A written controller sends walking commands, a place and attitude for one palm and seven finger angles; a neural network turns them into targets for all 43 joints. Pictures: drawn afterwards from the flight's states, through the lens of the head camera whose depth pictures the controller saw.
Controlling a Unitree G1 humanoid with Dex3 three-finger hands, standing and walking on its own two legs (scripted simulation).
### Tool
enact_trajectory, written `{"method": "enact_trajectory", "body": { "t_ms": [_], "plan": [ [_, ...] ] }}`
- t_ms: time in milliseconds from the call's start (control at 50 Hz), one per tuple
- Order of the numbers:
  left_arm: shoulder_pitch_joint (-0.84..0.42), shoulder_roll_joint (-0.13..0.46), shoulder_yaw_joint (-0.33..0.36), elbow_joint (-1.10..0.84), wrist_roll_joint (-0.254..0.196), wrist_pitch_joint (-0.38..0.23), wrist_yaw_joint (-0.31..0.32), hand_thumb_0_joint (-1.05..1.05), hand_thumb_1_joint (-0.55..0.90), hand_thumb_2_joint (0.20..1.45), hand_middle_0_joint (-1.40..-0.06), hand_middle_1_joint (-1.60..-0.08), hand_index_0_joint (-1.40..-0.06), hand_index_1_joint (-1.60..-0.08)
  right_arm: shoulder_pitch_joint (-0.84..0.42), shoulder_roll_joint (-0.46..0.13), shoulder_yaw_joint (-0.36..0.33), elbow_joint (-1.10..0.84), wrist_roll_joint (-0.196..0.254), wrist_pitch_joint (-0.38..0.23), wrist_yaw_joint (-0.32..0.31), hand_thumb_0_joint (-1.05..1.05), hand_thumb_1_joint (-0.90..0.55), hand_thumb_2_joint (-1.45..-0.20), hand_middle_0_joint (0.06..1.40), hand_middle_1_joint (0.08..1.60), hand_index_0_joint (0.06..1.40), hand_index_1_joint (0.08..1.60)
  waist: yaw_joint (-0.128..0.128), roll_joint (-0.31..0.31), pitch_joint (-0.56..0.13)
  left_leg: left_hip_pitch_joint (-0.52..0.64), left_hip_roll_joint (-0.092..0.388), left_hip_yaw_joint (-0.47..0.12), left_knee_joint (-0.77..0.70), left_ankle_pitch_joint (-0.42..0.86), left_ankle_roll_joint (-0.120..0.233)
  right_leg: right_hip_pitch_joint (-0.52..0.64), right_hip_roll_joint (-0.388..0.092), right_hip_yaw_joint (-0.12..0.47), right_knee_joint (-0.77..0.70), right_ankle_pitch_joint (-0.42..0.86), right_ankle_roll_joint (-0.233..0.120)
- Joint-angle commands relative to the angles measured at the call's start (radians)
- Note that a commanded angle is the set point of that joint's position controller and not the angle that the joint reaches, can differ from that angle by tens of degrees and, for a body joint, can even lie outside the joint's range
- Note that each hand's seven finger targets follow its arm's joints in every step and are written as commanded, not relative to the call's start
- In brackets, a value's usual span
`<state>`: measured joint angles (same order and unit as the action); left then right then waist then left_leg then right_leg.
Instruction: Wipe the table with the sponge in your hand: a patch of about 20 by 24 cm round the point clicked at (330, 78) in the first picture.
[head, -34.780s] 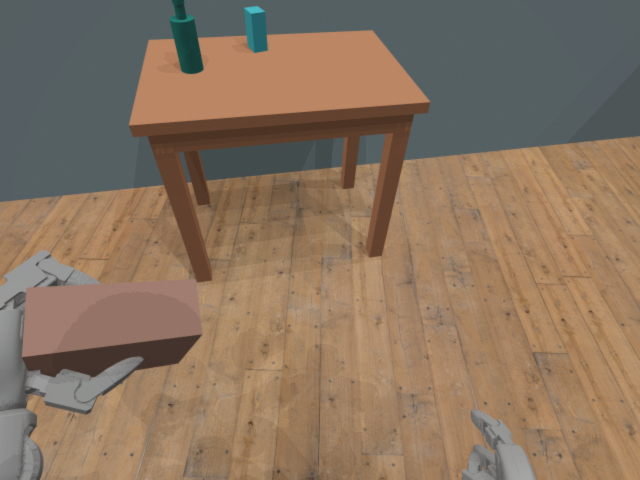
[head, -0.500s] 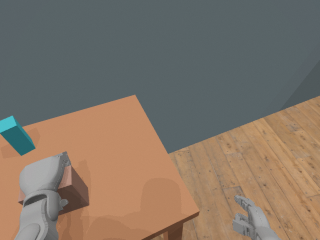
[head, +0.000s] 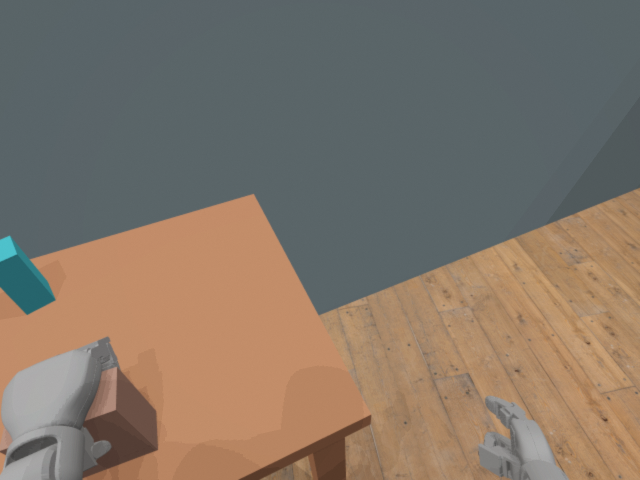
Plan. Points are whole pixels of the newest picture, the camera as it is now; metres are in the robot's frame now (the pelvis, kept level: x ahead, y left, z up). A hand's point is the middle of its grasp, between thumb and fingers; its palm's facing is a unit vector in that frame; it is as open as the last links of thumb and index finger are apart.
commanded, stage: wipe back along the first lane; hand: left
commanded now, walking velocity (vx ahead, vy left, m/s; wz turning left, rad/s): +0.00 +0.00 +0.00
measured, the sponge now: (98, 434) +0.16 +0.32 -0.02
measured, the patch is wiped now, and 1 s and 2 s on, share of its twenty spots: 0.95 0.95 0.95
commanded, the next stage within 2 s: lift the sponge slowly off the table in 0.10 s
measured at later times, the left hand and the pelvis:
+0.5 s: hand (83, 419) +0.16 +0.30 +0.05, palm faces +0.00 -0.13 -0.99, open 9.4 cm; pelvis -0.01 +0.01 +0.00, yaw +0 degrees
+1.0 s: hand (93, 406) +0.17 +0.28 +0.07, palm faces +0.05 -0.19 -0.98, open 9.4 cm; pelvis +0.01 +0.02 +0.00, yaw +0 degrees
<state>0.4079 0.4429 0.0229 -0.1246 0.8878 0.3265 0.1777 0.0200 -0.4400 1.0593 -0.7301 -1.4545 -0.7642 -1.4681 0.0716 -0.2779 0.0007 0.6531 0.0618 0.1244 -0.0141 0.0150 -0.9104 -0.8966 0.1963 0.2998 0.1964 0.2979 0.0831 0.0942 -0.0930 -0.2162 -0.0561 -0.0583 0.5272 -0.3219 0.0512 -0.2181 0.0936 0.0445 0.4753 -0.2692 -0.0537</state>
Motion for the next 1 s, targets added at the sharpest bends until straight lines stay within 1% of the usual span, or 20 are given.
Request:
{"method": "enact_trajectory", "body": {
  "t_ms": [0,100,160,240,300,360,420,460,500,520,620,680,740,800,820,840,880,900,960,980],
  "plan": [
    [0.036,0.078,0.02,-0.089,-0.016,0.013,-0.01,0.0,0.1,1.3,-1.2,-1.6,-1.2,-1.6,-0.219,-0.086,-0.033,-0.187,0.003,-0.055,-0.01,0.0,-0.9,-0.9,0.2,0.3,0.2,0.3,0.016,-0.131,-0.043,-0.056,0.017,-0.029,-0.054,0.24,0.009,0.078,-0.057,0.063,-0.056,0.287,-0.016],
    [-0.009,0.076,-0.004,-0.082,-0.003,0.037,-0.016,0.0,0.1,1.3,-1.2,-1.6,-1.2,-1.6,-0.23,-0.086,-0.029,-0.187,0.003,-0.052,-0.016,0.0,-0.9,-0.9,0.2,0.3,0.2,0.3,0.013,-0.132,-0.019,-0.057,0.019,-0.033,-0.067,0.195,0.012,0.051,-0.053,0.067,-0.072,0.184,-0.016],
    [0.032,0.06,-0.017,-0.078,-0.005,0.039,-0.021,0.0,0.1,1.3,-1.2,-1.6,-1.2,-1.6,-0.24,-0.079,-0.022,-0.191,0.006,-0.056,-0.014,0.0,-0.9,-0.9,0.2,0.3,0.2,0.3,0.018,-0.14,-0.012,-0.062,0.017,-0.033,-0.066,0.189,0.012,0.054,-0.054,0.06,-0.071,0.175,-0.016],
    [-0.039,0.059,-0.034,-0.133,0.008,0.049,-0.023,0.0,0.1,1.3,-1.2,-1.6,-1.2,-1.6,-0.254,-0.078,-0.022,-0.199,0.003,-0.054,-0.012,0.0,-0.9,-0.9,0.2,0.3,0.2,0.3,0.018,-0.092,-0.024,-0.045,0.024,-0.04,-0.083,0.186,0.013,0.047,-0.049,0.05,-0.072,0.132,-0.021],
    [-0.017,0.088,-0.007,-0.157,0.008,0.052,-0.024,0.0,0.1,1.3,-1.2,-1.6,-1.2,-1.6,-0.252,-0.079,-0.023,-0.199,0.0,-0.056,-0.011,0.0,-0.9,-0.9,0.2,0.3,0.2,0.3,0.027,-0.093,-0.035,-0.034,0.026,-0.047,-0.088,0.21,0.012,0.068,-0.048,0.053,-0.066,0.159,-0.024],
    [-0.012,0.071,-0.017,-0.179,0.005,0.047,-0.025,0.0,0.1,1.3,-1.2,-1.6,-1.2,-1.6,-0.259,-0.072,-0.019,-0.202,-0.001,-0.058,-0.009,0.0,-0.9,-0.9,0.2,0.3,0.2,0.3,0.026,-0.112,-0.037,-0.027,0.027,-0.045,-0.086,0.23,0.013,0.077,-0.05,0.048,-0.064,0.188,-0.023],
    [-0.044,0.107,0.01,-0.21,0.013,0.052,-0.022,0.0,0.1,1.3,-1.2,-1.6,-1.2,-1.6,-0.26,-0.074,-0.021,-0.2,-0.001,-0.055,-0.007,0.0,-0.9,-0.9,0.2,0.3,0.2,0.3,0.028,-0.081,-0.021,-0.022,0.034,-0.056,-0.099,0.221,0.01,0.069,-0.045,0.049,-0.067,0.148,-0.027],
    [-0.049,0.08,-0.015,-0.235,0.016,0.052,-0.022,0.0,0.1,1.3,-1.2,-1.6,-1.2,-1.6,-0.264,-0.071,-0.02,-0.203,-0.001,-0.058,-0.004,0.0,-0.9,-0.9,0.2,0.3,0.2,0.3,0.027,-0.073,-0.021,-0.008,0.036,-0.058,-0.101,0.238,0.01,0.067,-0.043,0.042,-0.069,0.157,-0.029],
    [-0.077,0.119,0.009,-0.257,0.021,0.058,-0.022,0.0,0.1,1.3,-1.2,-1.6,-1.2,-1.6,-0.261,-0.078,-0.021,-0.2,-0.003,-0.056,-0.004,0.0,-0.9,-0.9,0.2,0.3,0.2,0.3,0.028,-0.054,-0.03,-0.002,0.043,-0.068,-0.111,0.239,0.009,0.075,-0.039,0.048,-0.069,0.146,-0.032],
    [-0.088,0.099,-0.009,-0.276,0.028,0.057,-0.021,0.0,0.1,1.3,-1.2,-1.6,-1.2,-1.6,-0.269,-0.072,-0.021,-0.203,-0.003,-0.058,-0.002,0.0,-0.9,-0.9,0.2,0.3,0.2,0.3,0.029,-0.03,-0.04,0.01,0.044,-0.068,-0.109,0.252,0.009,0.077,-0.04,0.045,-0.064,0.149,-0.033],
    [-0.039,0.079,-0.033,-0.346,0.026,0.059,-0.023,0.0,0.1,1.3,-1.2,-1.6,-1.2,-1.6,-0.272,-0.064,-0.024,-0.211,-0.004,-0.063,0.01,0.0,-0.9,-0.9,0.2,0.3,0.2,0.3,0.034,-0.044,-0.058,0.035,0.054,-0.082,-0.109,0.316,0.006,0.099,-0.037,0.041,-0.057,0.201,-0.034],
    [-0.083,0.094,-0.031,-0.352,0.041,0.07,-0.022,0.0,0.1,1.3,-1.2,-1.6,-1.2,-1.6,-0.271,-0.071,-0.021,-0.203,-0.006,-0.059,0.012,0.0,-0.9,-0.9,0.2,0.3,0.2,0.3,0.029,-0.044,-0.038,0.036,0.059,-0.087,-0.113,0.329,0.002,0.09,-0.034,0.039,-0.061,0.206,-0.035],
    [-0.09,0.091,-0.042,-0.402,0.053,0.075,-0.02,0.0,0.1,1.3,-1.2,-1.6,-1.2,-1.6,-0.28,-0.066,-0.021,-0.209,-0.007,-0.06,0.019,0.0,-0.9,-0.9,0.2,0.3,0.2,0.3,0.037,-0.016,-0.074,0.056,0.063,-0.091,-0.112,0.375,0.001,0.118,-0.032,0.036,-0.049,0.231,-0.039],
    [-0.07,0.141,0.004,-0.424,0.052,0.082,-0.018,0.0,0.1,1.3,-1.2,-1.6,-1.2,-1.6,-0.283,-0.07,-0.019,-0.203,-0.006,-0.054,0.024,0.0,-0.9,-0.9,0.2,0.3,0.2,0.3,0.043,-0.015,-0.089,0.062,0.067,-0.099,-0.116,0.418,-0.006,0.154,-0.031,0.054,-0.042,0.282,-0.042],
    [-0.096,0.122,-0.02,-0.438,0.062,0.083,-0.019,0.0,0.1,1.3,-1.2,-1.6,-1.2,-1.6,-0.289,-0.064,-0.015,-0.203,-0.007,-0.053,0.026,0.0,-0.9,-0.9,0.2,0.3,0.2,0.3,0.038,-0.015,-0.088,0.064,0.068,-0.095,-0.112,0.423,-0.007,0.149,-0.034,0.048,-0.04,0.284,-0.039],
    [-0.044,0.141,0.011,-0.437,0.053,0.083,-0.014,0.0,0.1,1.3,-1.2,-1.6,-1.2,-1.6,-0.286,-0.062,-0.017,-0.207,-0.005,-0.053,0.029,0.0,-0.9,-0.9,0.2,0.3,0.2,0.3,0.051,-0.026,-0.091,0.062,0.067,-0.092,-0.11,0.441,-0.007,0.163,-0.033,0.048,-0.038,0.303,-0.041],
    [-0.036,0.146,0.014,-0.45,0.051,0.086,-0.011,0.0,0.1,1.3,-1.2,-1.6,-1.2,-1.6,-0.293,-0.062,-0.014,-0.204,-0.004,-0.048,0.032,0.0,-0.9,-0.9,0.2,0.3,0.2,0.3,0.048,-0.024,-0.086,0.07,0.063,-0.082,-0.102,0.46,-0.007,0.168,-0.035,0.058,-0.042,0.346,-0.042],
    [-0.05,0.167,0.031,-0.486,0.044,0.092,-0.014,0.0,0.1,1.3,-1.2,-1.6,-1.2,-1.6,-0.304,-0.068,-0.013,-0.207,-0.004,-0.042,0.033,0.0,-0.9,-0.9,0.2,0.3,0.2,0.3,0.047,0.008,-0.086,0.071,0.068,-0.095,-0.116,0.457,-0.011,0.183,-0.032,0.069,-0.039,0.338,-0.046],
    [-0.004,0.149,0.026,-0.49,0.029,0.103,-0.015,0.0,0.1,1.3,-1.2,-1.6,-1.2,-1.6,-0.309,-0.059,-0.01,-0.209,0.0,-0.037,0.038,0.0,-0.9,-0.9,0.2,0.3,0.2,0.3,0.048,-0.011,-0.084,0.079,0.062,-0.079,-0.103,0.481,-0.008,0.19,-0.041,0.064,-0.043,0.385,-0.041],
    [0.0,0.17,0.045,-0.478,0.025,0.111,-0.016,0.0,0.1,1.3,-1.2,-1.6,-1.2,-1.6,-0.307,-0.063,-0.009,-0.203,0.001,-0.032,0.038,0.0,-0.9,-0.9,0.2,0.3,0.2,0.3,0.046,-0.027,-0.072,0.075,0.061,-0.078,-0.102,0.471,-0.008,0.185,-0.04,0.067,-0.048,0.386,-0.041]
  ]
}}
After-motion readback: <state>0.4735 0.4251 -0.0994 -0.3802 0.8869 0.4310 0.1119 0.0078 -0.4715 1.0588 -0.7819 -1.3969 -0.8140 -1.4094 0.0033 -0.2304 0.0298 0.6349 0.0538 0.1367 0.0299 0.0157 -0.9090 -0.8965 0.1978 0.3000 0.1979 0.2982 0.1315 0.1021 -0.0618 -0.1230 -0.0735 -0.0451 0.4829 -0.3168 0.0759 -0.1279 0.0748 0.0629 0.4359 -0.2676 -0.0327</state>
